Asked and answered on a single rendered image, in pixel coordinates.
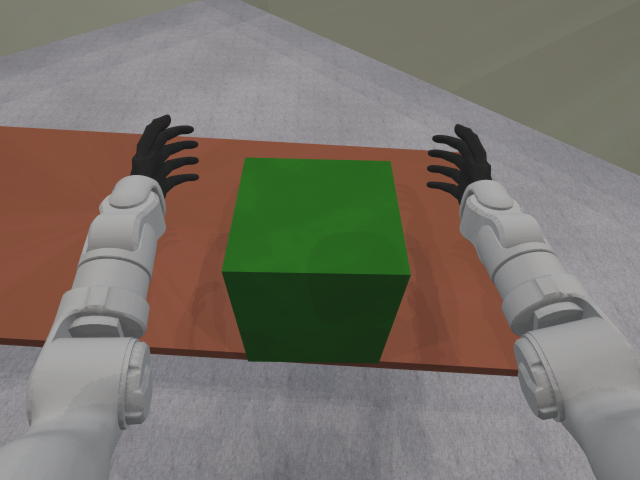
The table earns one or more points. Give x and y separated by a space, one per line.
53 181

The carton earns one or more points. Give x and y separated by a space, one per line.
316 263

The robot left forearm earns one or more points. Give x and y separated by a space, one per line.
108 295

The left robot upper arm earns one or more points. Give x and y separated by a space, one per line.
87 392

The right robot upper arm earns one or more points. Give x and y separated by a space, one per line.
583 375

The robot right hand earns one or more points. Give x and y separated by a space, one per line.
473 163

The robot right forearm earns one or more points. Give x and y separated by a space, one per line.
536 289

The robot left hand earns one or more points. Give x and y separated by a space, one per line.
152 152

